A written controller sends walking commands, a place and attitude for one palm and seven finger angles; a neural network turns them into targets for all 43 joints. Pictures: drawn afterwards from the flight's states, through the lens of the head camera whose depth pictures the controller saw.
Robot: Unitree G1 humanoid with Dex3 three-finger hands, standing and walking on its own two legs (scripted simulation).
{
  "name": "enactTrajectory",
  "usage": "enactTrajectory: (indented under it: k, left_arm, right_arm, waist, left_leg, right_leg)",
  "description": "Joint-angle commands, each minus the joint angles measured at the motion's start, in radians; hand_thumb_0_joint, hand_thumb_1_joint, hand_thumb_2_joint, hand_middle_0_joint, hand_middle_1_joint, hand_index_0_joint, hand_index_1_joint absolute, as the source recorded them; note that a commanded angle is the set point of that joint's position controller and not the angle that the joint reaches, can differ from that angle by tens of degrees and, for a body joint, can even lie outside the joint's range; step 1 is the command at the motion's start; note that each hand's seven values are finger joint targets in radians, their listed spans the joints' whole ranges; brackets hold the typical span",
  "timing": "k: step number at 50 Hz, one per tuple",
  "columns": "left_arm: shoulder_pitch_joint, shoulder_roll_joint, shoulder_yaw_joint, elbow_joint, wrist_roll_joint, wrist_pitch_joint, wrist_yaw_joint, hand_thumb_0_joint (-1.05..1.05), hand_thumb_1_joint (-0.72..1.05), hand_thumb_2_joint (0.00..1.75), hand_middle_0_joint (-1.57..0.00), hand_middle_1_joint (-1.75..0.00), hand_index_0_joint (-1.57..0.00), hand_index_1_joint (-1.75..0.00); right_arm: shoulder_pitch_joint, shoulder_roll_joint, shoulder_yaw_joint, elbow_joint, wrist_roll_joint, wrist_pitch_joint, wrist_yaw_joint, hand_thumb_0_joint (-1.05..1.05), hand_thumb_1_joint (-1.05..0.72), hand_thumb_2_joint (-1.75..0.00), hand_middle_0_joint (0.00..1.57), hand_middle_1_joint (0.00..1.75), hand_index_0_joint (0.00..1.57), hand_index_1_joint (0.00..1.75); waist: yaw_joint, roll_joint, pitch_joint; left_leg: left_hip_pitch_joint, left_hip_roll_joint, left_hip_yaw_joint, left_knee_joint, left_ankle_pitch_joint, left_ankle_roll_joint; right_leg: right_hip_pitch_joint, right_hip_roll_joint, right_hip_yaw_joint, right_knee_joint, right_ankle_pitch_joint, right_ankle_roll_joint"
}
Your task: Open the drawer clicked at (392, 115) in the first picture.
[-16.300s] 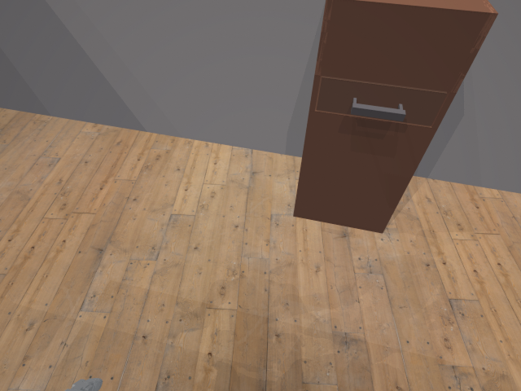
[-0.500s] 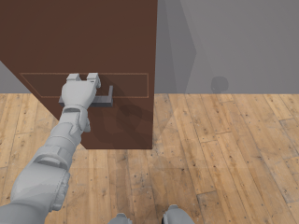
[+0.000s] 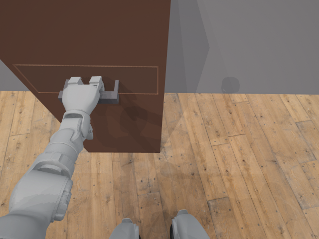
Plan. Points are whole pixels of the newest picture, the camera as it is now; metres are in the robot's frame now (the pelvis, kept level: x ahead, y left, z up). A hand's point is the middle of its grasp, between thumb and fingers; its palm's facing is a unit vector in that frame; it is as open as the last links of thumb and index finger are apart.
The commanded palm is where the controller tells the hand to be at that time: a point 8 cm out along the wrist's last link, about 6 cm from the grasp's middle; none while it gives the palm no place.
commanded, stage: lower the fingers behind the handle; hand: left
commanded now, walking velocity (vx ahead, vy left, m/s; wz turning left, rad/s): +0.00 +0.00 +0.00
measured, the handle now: (90, 90) +0.53 +0.17 -0.02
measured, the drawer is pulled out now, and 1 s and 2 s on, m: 0.00 0.00 0.05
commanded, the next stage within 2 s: close the thumb around the handle in 0.64 s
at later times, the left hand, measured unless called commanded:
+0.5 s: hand (92, 108) +0.48 +0.17 -0.04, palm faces -0.05 -0.02 -1.00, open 13.8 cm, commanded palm +0.47 +0.17 +0.02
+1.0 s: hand (92, 109) +0.48 +0.17 -0.03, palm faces -0.05 -0.02 -1.00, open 11.9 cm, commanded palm +0.46 +0.17 +0.02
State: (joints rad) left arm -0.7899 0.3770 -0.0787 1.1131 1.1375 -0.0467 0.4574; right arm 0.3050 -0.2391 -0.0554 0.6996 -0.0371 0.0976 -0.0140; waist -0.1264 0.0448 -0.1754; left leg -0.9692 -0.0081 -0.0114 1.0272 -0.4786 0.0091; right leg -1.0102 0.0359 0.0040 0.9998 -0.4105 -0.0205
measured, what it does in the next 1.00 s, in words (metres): stands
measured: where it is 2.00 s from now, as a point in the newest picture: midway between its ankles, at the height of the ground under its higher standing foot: outside the picture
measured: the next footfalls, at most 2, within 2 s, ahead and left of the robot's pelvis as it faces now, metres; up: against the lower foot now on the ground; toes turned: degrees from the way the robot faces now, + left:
none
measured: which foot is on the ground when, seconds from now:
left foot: down 0.00-1.00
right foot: down 0.00-1.00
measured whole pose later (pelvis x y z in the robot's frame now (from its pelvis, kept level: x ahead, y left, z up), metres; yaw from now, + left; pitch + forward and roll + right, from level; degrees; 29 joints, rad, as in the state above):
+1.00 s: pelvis +0.00 +0.00 -0.01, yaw +0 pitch +25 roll -1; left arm -0.78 0.36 -0.08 1.09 1.13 -0.02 0.50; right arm 0.29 -0.24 -0.05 0.70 -0.04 0.11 -0.01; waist -0.13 0.05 -0.18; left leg -1.02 0.00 -0.01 1.08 -0.50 0.01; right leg -1.06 0.04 0.00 1.05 -0.43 -0.02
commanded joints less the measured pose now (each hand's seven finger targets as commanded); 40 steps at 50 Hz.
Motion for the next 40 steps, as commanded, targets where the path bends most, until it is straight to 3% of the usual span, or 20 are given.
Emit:
enactTrajectory:
  k: [1, 2, 4, 6, 9, 12, 13, 15, 18, 20, 22, 26, 29, 30, 32, 35, 37, 40]
  left_arm:
    - [-0.474, 0.189, 0.035, -0.214, 0.008, -0.015, 0.057, 0.00, -0.50, 0.30, -0.30, -1.20, -0.30, -1.20]
    - [-0.460, 0.213, 0.058, -0.210, 0.011, -0.015, 0.060, 0.00, -0.50, 0.30, -0.30, -1.20, -0.30, -1.20]
    - [-0.451, 0.164, 0.027, -0.198, 0.011, -0.010, 0.069, 0.00, -0.50, 0.30, -0.30, -1.20, -0.30, -1.20]
    - [-0.441, 0.201, 0.056, -0.157, 0.011, 0.006, 0.076, 0.00, -0.50, 0.30, -0.30, -1.20, -0.30, -1.20]
    - [-0.456, 0.169, 0.031, -0.166, 0.010, 0.023, 0.081, 0.00, -0.50, 0.30, -0.30, -1.20, -0.30, -1.20]
    - [-0.429, 0.180, 0.046, -0.171, 0.010, 0.027, 0.078, 0.00, -0.50, 0.30, -0.30, -1.20, -0.30, -1.20]
    - [-0.456, 0.165, 0.030, -0.193, 0.010, 0.026, 0.078, 0.00, -0.50, 0.30, -0.30, -1.20, -0.30, -1.20]
    - [-0.458, 0.187, 0.050, -0.192, 0.007, 0.028, 0.079, 0.00, -0.50, 0.30, -0.30, -1.20, -0.30, -1.20]
    - [-0.458, 0.163, 0.027, -0.191, 0.005, 0.038, 0.081, 0.00, -0.50, 0.30, -0.30, -1.20, -0.30, -1.20]
    - [-0.475, 0.179, 0.037, -0.188, 0.003, 0.040, 0.078, 0.00, -0.50, 0.30, -0.30, -1.20, -0.30, -1.20]
    - [-0.425, 0.206, 0.063, -0.185, -0.002, 0.040, 0.072, 0.00, -0.50, 0.30, -0.30, -1.20, -0.30, -1.20]
    - [-0.433, 0.177, 0.033, -0.158, 0.001, 0.040, 0.068, 0.00, -0.50, 0.30, -0.30, -1.20, -0.30, -1.20]
    - [-0.434, 0.180, 0.037, -0.195, 0.003, 0.029, 0.069, 0.00, -0.50, 0.30, -0.30, -1.20, -0.30, -1.20]
    - [-0.439, 0.150, 0.020, -0.192, -0.002, 0.027, 0.066, 0.00, -0.50, 0.30, -0.30, -1.20, -0.30, -1.20]
    - [-0.428, 0.188, 0.045, -0.173, -0.001, 0.028, 0.066, 0.00, -0.50, 0.30, -0.30, -1.20, -0.30, -1.20]
    - [-0.459, 0.177, 0.033, -0.195, 0.001, 0.024, 0.069, 0.00, -0.50, 0.30, -0.30, -1.20, -0.30, -1.20]
    - [-0.417, 0.189, 0.050, -0.193, 0.003, 0.026, 0.072, 0.00, -0.50, 0.30, -0.30, -1.20, -0.30, -1.20]
    - [-0.404, 0.159, 0.038, -0.208, 0.000, 0.025, 0.074, 0.00, -0.33, 0.37, -0.31, -1.22, -0.31, -1.22]
  right_arm:
    - [0.145, -0.157, -0.061, -0.048, -0.013, -0.020, -0.012, 0.00, -0.90, -0.90, 0.20, 0.30, 0.20, 0.30]
    - [0.147, -0.159, -0.060, -0.042, -0.013, -0.019, -0.011, 0.00, -0.90, -0.90, 0.20, 0.30, 0.20, 0.30]
    - [0.145, -0.156, -0.061, -0.043, -0.017, -0.020, -0.006, 0.00, -0.90, -0.90, 0.20, 0.30, 0.20, 0.30]
    - [0.148, -0.164, -0.057, -0.035, -0.017, -0.015, -0.004, 0.00, -0.90, -0.90, 0.20, 0.30, 0.20, 0.30]
    - [0.150, -0.162, -0.057, -0.038, -0.018, -0.013, 0.000, 0.00, -0.90, -0.90, 0.20, 0.30, 0.20, 0.30]
    - [0.148, -0.164, -0.057, -0.042, -0.020, -0.007, 0.000, 0.00, -0.90, -0.90, 0.20, 0.30, 0.20, 0.30]
    - [0.150, -0.162, -0.057, -0.041, -0.020, -0.008, 0.000, 0.00, -0.90, -0.90, 0.20, 0.30, 0.20, 0.30]
    - [0.150, -0.166, -0.057, -0.041, -0.020, -0.006, -0.001, 0.00, -0.90, -0.90, 0.20, 0.30, 0.20, 0.30]
    - [0.151, -0.163, -0.056, -0.041, -0.016, -0.006, -0.002, 0.00, -0.90, -0.90, 0.20, 0.30, 0.20, 0.30]
    - [0.152, -0.165, -0.055, -0.035, -0.017, -0.005, -0.004, 0.00, -0.90, -0.90, 0.20, 0.30, 0.20, 0.30]
    - [0.152, -0.166, -0.053, -0.038, -0.015, -0.002, -0.005, 0.00, -0.90, -0.90, 0.20, 0.30, 0.20, 0.30]
    - [0.149, -0.163, -0.050, -0.038, -0.012, -0.004, -0.008, 0.00, -0.90, -0.90, 0.20, 0.30, 0.20, 0.30]
    - [0.150, -0.161, -0.053, -0.046, -0.014, -0.007, -0.008, 0.00, -0.90, -0.90, 0.20, 0.30, 0.20, 0.30]
    - [0.150, -0.156, -0.055, -0.045, -0.015, -0.008, -0.006, 0.00, -0.90, -0.90, 0.20, 0.30, 0.20, 0.30]
    - [0.153, -0.163, -0.053, -0.039, -0.014, -0.006, -0.009, 0.00, -0.90, -0.90, 0.20, 0.30, 0.20, 0.30]
    - [0.150, -0.158, -0.054, -0.042, -0.015, -0.009, -0.008, 0.00, -0.90, -0.90, 0.20, 0.30, 0.20, 0.30]
    - [0.148, -0.160, -0.055, -0.045, -0.015, -0.007, -0.009, 0.00, -0.90, -0.90, 0.20, 0.30, 0.20, 0.30]
    - [0.148, -0.154, -0.058, -0.043, -0.017, -0.005, -0.005, 0.00, -0.90, -0.90, 0.20, 0.30, 0.20, 0.30]
  waist:
    - [-0.036, 0.028, -0.488]
    - [-0.026, 0.032, -0.489]
    - [-0.031, 0.049, -0.488]
    - [-0.033, 0.023, -0.468]
    - [-0.035, 0.033, -0.484]
    - [-0.023, 0.031, -0.517]
    - [-0.031, 0.049, -0.509]
    - [-0.032, 0.017, -0.511]
    - [-0.034, 0.039, -0.497]
    - [-0.042, 0.020, -0.499]
    - [-0.019, 0.026, -0.511]
    - [-0.038, 0.004, -0.450]
    - [-0.029, 0.028, -0.496]
    - [-0.034, 0.035, -0.495]
    - [-0.035, 0.002, -0.470]
    - [-0.040, 0.025, -0.492]
    - [-0.022, 0.025, -0.501]
    - [-0.023, 0.024, -0.522]
  left_leg:
    - [0.248, -0.019, 0.009, -0.061, 0.325, 0.037]
    - [0.254, -0.015, 0.003, -0.058, 0.340, 0.034]
    - [0.259, -0.015, 0.003, -0.048, 0.349, 0.032]
    - [0.232, -0.011, -0.002, -0.043, 0.345, 0.031]
    - [0.230, -0.012, 0.001, -0.037, 0.345, 0.032]
    - [0.234, -0.010, -0.002, -0.027, 0.372, 0.029]
    - [0.246, -0.006, -0.006, -0.029, 0.377, 0.027]
    - [0.244, -0.005, -0.012, -0.030, 0.363, 0.029]
    - [0.240, -0.007, -0.004, -0.035, 0.347, 0.030]
    - [0.243, -0.005, -0.009, -0.034, 0.353, 0.031]
    - [0.241, -0.009, -0.002, -0.038, 0.363, 0.031]
    - [0.200, -0.009, 0.001, -0.041, 0.326, 0.034]
    - [0.232, -0.009, 0.000, -0.039, 0.351, 0.033]
    - [0.241, -0.009, 0.002, -0.036, 0.364, 0.031]
    - [0.211, -0.009, 0.003, -0.034, 0.345, 0.034]
    - [0.219, -0.011, 0.004, -0.030, 0.352, 0.034]
    - [0.224, -0.013, 0.007, -0.030, 0.367, 0.033]
    - [0.253, -0.010, 0.006, -0.026, 0.415, 0.030]
  right_leg:
    - [0.243, 0.004, -0.006, -0.098, 0.277, -0.022]
    - [0.230, 0.005, -0.013, -0.085, 0.278, -0.025]
    - [0.205, 0.008, -0.018, -0.081, 0.272, -0.026]
    - [0.194, 0.008, -0.021, -0.070, 0.267, -0.025]
    - [0.196, 0.008, -0.022, -0.067, 0.270, -0.025]
    - [0.202, 0.009, -0.022, -0.050, 0.294, -0.026]
    - [0.191, 0.009, -0.026, -0.049, 0.291, -0.026]
    - [0.197, 0.010, -0.027, -0.052, 0.275, -0.026]
    - [0.193, 0.009, -0.025, -0.061, 0.266, -0.025]
    - [0.198, 0.010, -0.024, -0.061, 0.273, -0.024]
    - [0.226, 0.008, -0.022, -0.060, 0.292, -0.025]
    - [0.210, 0.007, -0.020, -0.070, 0.270, -0.022]
    - [0.221, 0.007, -0.018, -0.065, 0.289, -0.024]
    - [0.218, 0.008, -0.021, -0.065, 0.298, -0.025]
    - [0.224, 0.007, -0.016, -0.065, 0.295, -0.022]
    - [0.225, 0.006, -0.014, -0.063, 0.303, -0.023]
    - [0.239, 0.006, -0.014, -0.060, 0.318, -0.023]
    - [0.250, 0.008, -0.016, -0.057, 0.359, -0.024]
